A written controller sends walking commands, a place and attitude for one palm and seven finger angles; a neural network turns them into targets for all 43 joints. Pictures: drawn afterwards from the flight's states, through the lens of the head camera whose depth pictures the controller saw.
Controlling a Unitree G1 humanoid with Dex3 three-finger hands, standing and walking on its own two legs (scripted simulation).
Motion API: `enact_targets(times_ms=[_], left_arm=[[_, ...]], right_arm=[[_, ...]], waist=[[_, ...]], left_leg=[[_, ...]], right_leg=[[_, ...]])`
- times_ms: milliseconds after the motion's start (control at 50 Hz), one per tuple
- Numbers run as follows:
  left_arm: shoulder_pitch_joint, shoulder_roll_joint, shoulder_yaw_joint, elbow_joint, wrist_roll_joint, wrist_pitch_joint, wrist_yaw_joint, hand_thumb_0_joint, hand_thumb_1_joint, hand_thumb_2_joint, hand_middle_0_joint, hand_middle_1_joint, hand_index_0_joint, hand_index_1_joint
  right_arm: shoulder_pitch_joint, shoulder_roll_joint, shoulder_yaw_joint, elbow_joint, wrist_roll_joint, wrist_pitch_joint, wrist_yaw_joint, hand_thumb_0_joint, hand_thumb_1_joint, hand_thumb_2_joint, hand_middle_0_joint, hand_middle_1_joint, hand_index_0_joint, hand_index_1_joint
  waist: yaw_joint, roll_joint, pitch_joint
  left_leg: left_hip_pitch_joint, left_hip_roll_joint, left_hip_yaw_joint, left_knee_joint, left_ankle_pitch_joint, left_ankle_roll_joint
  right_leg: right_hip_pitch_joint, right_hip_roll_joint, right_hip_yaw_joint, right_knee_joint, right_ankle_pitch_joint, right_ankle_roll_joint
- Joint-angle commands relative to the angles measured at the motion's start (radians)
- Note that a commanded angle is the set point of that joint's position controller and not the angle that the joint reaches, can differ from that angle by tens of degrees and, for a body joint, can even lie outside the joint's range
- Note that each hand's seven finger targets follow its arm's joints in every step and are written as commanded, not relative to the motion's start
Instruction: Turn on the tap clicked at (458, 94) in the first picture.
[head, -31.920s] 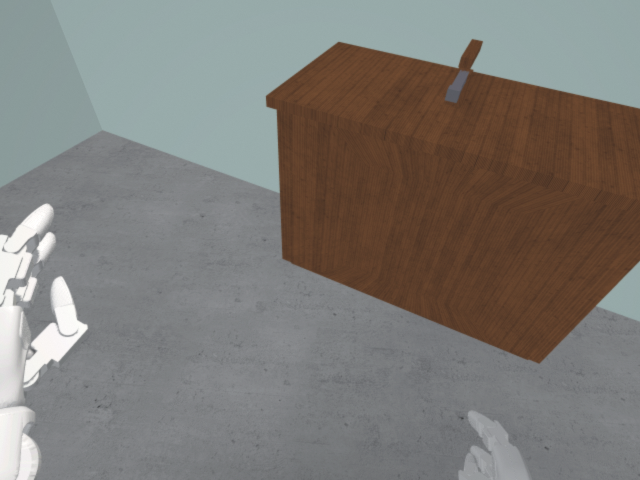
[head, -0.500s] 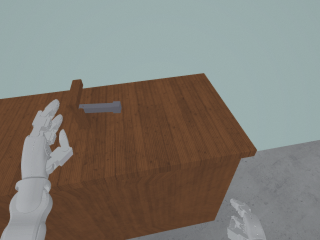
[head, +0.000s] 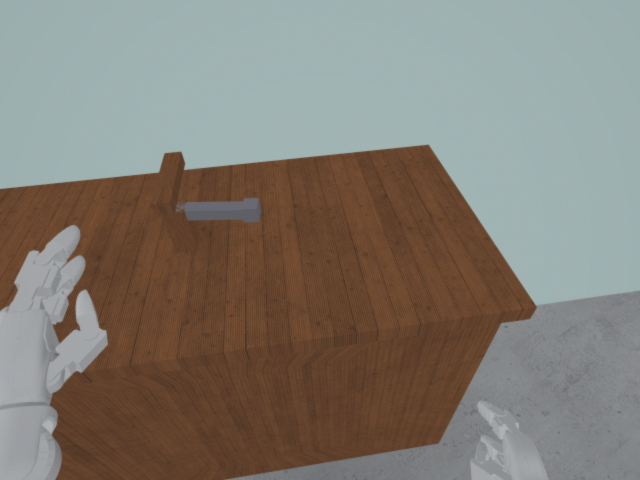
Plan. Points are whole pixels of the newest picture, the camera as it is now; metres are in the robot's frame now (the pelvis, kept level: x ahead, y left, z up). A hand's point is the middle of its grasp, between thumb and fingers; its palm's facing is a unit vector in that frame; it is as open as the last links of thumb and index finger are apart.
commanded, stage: draw the hand back beside the body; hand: left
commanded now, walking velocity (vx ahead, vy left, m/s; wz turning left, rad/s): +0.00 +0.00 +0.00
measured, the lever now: (251, 210) +0.49 +0.18 +0.08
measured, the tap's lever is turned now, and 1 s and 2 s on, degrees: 81 81 81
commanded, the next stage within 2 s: step back with the hand held close in 0.12 s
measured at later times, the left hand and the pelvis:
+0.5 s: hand (117, 340) +0.20 +0.23 +0.15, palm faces +0.32 -0.84 -0.43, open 7.4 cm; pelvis -0.02 +0.00 +0.00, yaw -1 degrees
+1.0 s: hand (61, 404) +0.13 +0.25 +0.14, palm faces +0.37 -0.81 -0.45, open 7.4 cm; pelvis -0.08 +0.01 -0.02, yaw -1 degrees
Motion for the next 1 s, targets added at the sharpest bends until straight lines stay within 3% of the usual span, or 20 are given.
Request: enact_targets(times_ms=[0, 40, 60, 200, 220, 240, 260, 280, 300, 340, 360, 420, 460, 520, 560, 660, 820, 900, 940, 980], left_arm=[[-0.167, 0.172, 0.083, -0.197, 0.004, -0.071, 0.015, 0.000, 0.900, 0.900, -0.200, -0.300, -0.200, -0.300], [-0.147, 0.180, 0.095, -0.213, 0.004, -0.074, 0.018, 0.000, 0.900, 0.900, -0.200, -0.300, -0.200, -0.300], [-0.150, 0.196, 0.110, -0.233, 0.002, -0.074, 0.020, 0.000, 0.900, 0.900, -0.200, -0.300, -0.200, -0.300], [-0.109, 0.177, 0.103, -0.215, 0.001, -0.073, 0.019, 0.000, 0.900, 0.900, -0.200, -0.300, -0.200, -0.300], [-0.172, 0.199, 0.109, -0.283, 0.001, -0.078, 0.020, 0.000, 0.900, 0.900, -0.200, -0.300, -0.200, -0.300], [-0.302, 0.353, 0.276, -0.360, -0.005, -0.126, 0.032, 0.000, 0.900, 0.900, -0.200, -0.300, -0.200, -0.300], [-0.310, 0.333, 0.258, -0.327, -0.001, -0.146, 0.028, 0.000, 0.900, 0.900, -0.200, -0.300, -0.200, -0.300], [-0.173, 0.247, 0.199, -0.219, 0.005, -0.137, 0.023, 0.000, 0.900, 0.900, -0.200, -0.300, -0.200, -0.300], [-0.097, 0.195, 0.162, -0.173, 0.011, -0.124, 0.015, 0.000, 0.900, 0.900, -0.200, -0.300, -0.200, -0.300], [-0.014, 0.156, 0.129, -0.153, 0.012, -0.111, 0.003, 0.000, 0.900, 0.900, -0.200, -0.300, -0.200, -0.300], [0.008, 0.144, 0.117, -0.171, 0.012, -0.112, 0.000, 0.000, 0.900, 0.900, -0.200, -0.300, -0.200, -0.300], [0.061, 0.172, 0.140, -0.224, 0.017, -0.108, 0.006, 0.000, 0.900, 0.900, -0.200, -0.300, -0.200, -0.300], [0.051, 0.226, 0.184, -0.292, 0.021, -0.113, 0.015, 0.000, 0.900, 0.900, -0.200, -0.300, -0.200, -0.300], [0.049, 0.256, 0.213, -0.335, 0.027, -0.120, 0.030, 0.000, 0.900, 0.900, -0.200, -0.300, -0.200, -0.300], [0.017, 0.291, 0.234, -0.393, 0.029, -0.127, 0.039, 0.000, 0.900, 0.900, -0.200, -0.300, -0.200, -0.300], [0.064, 0.257, 0.218, -0.387, 0.032, -0.124, 0.055, 0.000, 0.900, 0.900, -0.200, -0.300, -0.200, -0.300], [0.057, 0.220, 0.189, -0.341, 0.051, -0.109, 0.072, 0.000, 0.900, 0.900, -0.200, -0.300, -0.200, -0.300], [0.019, 0.233, 0.196, -0.383, 0.062, -0.109, 0.079, 0.000, 0.900, 0.900, -0.200, -0.300, -0.200, -0.300], [0.009, 0.231, 0.197, -0.400, 0.066, -0.113, 0.080, 0.000, 0.900, 0.900, -0.200, -0.300, -0.200, -0.300], [-0.006, 0.224, 0.203, -0.421, 0.082, -0.117, 0.080, 0.000, 0.900, 0.900, -0.200, -0.300, -0.200, -0.300]], right_arm=[[-0.147, -0.103, -0.036, -0.165, 0.002, -0.059, -0.010, 0.000, -0.900, -0.900, 0.200, 0.300, 0.200, 0.300], [-0.147, -0.102, -0.036, -0.167, 0.000, -0.063, -0.011, 0.000, -0.900, -0.900, 0.200, 0.300, 0.200, 0.300], [-0.150, -0.104, -0.034, -0.169, 0.000, -0.064, -0.011, 0.000, -0.900, -0.900, 0.200, 0.300, 0.200, 0.300], [-0.144, -0.096, -0.032, -0.163, -0.003, -0.067, -0.007, 0.000, -0.900, -0.900, 0.200, 0.300, 0.200, 0.300], [-0.150, -0.100, -0.032, -0.171, -0.002, -0.070, -0.007, 0.000, -0.900, -0.900, 0.200, 0.300, 0.200, 0.300], [-0.133, -0.105, -0.026, -0.220, 0.013, -0.060, -0.014, 0.000, -0.900, -0.900, 0.200, 0.300, 0.200, 0.300], [-0.134, -0.094, -0.022, -0.195, 0.007, -0.056, -0.017, 0.000, -0.900, -0.900, 0.200, 0.300, 0.200, 0.300], [-0.122, -0.094, -0.022, -0.180, 0.001, -0.048, -0.017, 0.000, -0.900, -0.900, 0.200, 0.300, 0.200, 0.300], [-0.101, -0.099, -0.027, -0.192, 0.000, -0.037, -0.012, 0.000, -0.900, -0.900, 0.200, 0.300, 0.200, 0.300], [-0.090, -0.109, -0.038, -0.213, 0.003, -0.023, -0.008, 0.000, -0.900, -0.900, 0.200, 0.300, 0.200, 0.300], [-0.095, -0.114, -0.040, -0.223, 0.003, -0.018, -0.007, 0.000, -0.900, -0.900, 0.200, 0.300, 0.200, 0.300], [-0.084, -0.122, -0.051, -0.244, 0.005, 0.005, -0.008, 0.000, -0.900, -0.900, 0.200, 0.300, 0.200, 0.300], [-0.091, -0.121, -0.055, -0.255, 0.004, 0.011, -0.013, 0.000, -0.900, -0.900, 0.200, 0.300, 0.200, 0.300], [-0.082, -0.108, -0.061, -0.265, 0.005, 0.013, -0.019, 0.000, -0.900, -0.900, 0.200, 0.300, 0.200, 0.300], [-0.076, -0.110, -0.064, -0.263, 0.005, 0.007, -0.023, 0.000, -0.900, -0.900, 0.200, 0.300, 0.200, 0.300], [-0.061, -0.117, -0.065, -0.252, 0.006, -0.003, -0.024, 0.000, -0.900, -0.900, 0.200, 0.300, 0.200, 0.300], [-0.048, -0.128, -0.057, -0.256, 0.007, 0.000, -0.030, 0.000, -0.900, -0.900, 0.200, 0.300, 0.200, 0.300], [-0.045, -0.126, -0.054, -0.257, 0.003, -0.004, -0.036, 0.000, -0.900, -0.900, 0.200, 0.300, 0.200, 0.300], [-0.048, -0.127, -0.056, -0.256, 0.002, -0.008, -0.036, 0.000, -0.900, -0.900, 0.200, 0.300, 0.200, 0.300], [-0.054, -0.132, -0.052, -0.257, -0.007, -0.013, -0.037, 0.000, -0.900, -0.900, 0.200, 0.300, 0.200, 0.300]], waist=[[-0.016, -0.009, -0.050], [-0.010, -0.018, -0.087], [-0.007, 0.010, -0.109], [-0.009, -0.004, -0.061], [-0.010, 0.024, -0.093], [-0.027, 0.006, -0.011], [-0.038, 0.015, -0.005], [-0.042, -0.038, 0.012], [-0.043, -0.083, -0.017], [-0.044, -0.077, -0.088], [-0.045, -0.022, -0.113], [-0.039, -0.039, -0.186], [-0.040, -0.048, -0.210], [-0.042, -0.106, -0.203], [-0.051, -0.077, -0.197], [-0.059, 0.005, -0.153], [-0.064, -0.044, -0.071], [-0.062, -0.044, -0.106], [-0.061, -0.009, -0.122], [-0.059, 0.112, -0.114]], left_leg=[[-0.100, 0.062, -0.065, -0.075, 0.132, -0.019], [-0.094, 0.060, -0.061, -0.071, 0.153, -0.018], [-0.087, 0.059, -0.065, -0.072, 0.155, -0.020], [-0.112, 0.063, -0.060, -0.070, 0.182, -0.025], [-0.095, 0.062, -0.059, -0.065, 0.184, -0.024], [-0.152, 0.093, -0.089, -0.037, 0.092, 0.001], [-0.161, 0.091, -0.113, -0.026, 0.067, 0.000], [-0.160, 0.097, -0.117, -0.013, 0.086, 0.002], [-0.150, 0.100, -0.115, -0.003, 0.114, 0.001], [-0.127, 0.113, -0.100, 0.017, 0.179, 0.005], [-0.127, 0.118, -0.099, 0.010, 0.225, 0.004], [-0.151, 0.140, -0.105, 0.011, 0.286, 0.002], [-0.173, 0.139, -0.110, 0.016, 0.279, 0.003], [-0.220, 0.127, -0.105, 0.060, 0.195, 0.005], [-0.234, 0.119, -0.117, 0.089, 0.148, 0.001], [-0.303, 0.125, -0.151, 0.079, -0.023, 0.014], [-0.465, 0.156, -0.196, 0.022, -0.313, 0.039], [-0.481, 0.172, -0.208, -0.008, -0.251, 0.043], [-0.511, 0.185, -0.213, -0.023, -0.284, 0.048], [-0.643, 0.242, -0.282, -0.142, -0.412, 0.076]], right_leg=[[0.029, -0.068, 0.096, -0.061, 0.035, 0.020], [0.055, -0.070, 0.097, -0.056, 0.058, 0.020], [0.066, -0.070, 0.098, -0.053, 0.062, 0.020], [0.063, -0.070, 0.096, -0.054, 0.093, 0.016], [0.072, -0.073, 0.104, -0.057, 0.098, 0.017], [-0.035, -0.137, 0.235, -0.092, 0.135, 0.025], [-0.047, -0.168, 0.253, -0.092, 0.142, 0.012], [-0.079, -0.178, 0.238, -0.088, 0.146, 0.013], [-0.083, -0.176, 0.226, -0.076, 0.152, 0.020], [-0.072, -0.179, 0.208, -0.042, 0.212, 0.034], [-0.063, -0.176, 0.195, -0.014, 0.249, 0.037], [-0.030, -0.171, 0.178, 0.038, 0.288, 0.044], [-0.023, -0.179, 0.188, 0.059, 0.301, 0.040], [-0.057, -0.208, 0.225, 0.052, 0.263, 0.030], [-0.093, -0.235, 0.258, 0.048, 0.227, 0.009], [-0.175, -0.215, 0.257, 0.034, -0.016, 0.012], [-0.227, -0.160, 0.224, 0.038, -0.293, 0.037], [-0.169, -0.140, 0.205, 0.106, -0.160, 0.041], [-0.132, -0.133, 0.203, 0.140, -0.133, 0.046], [-0.018, -0.078, 0.168, 0.278, -0.113, 0.065]])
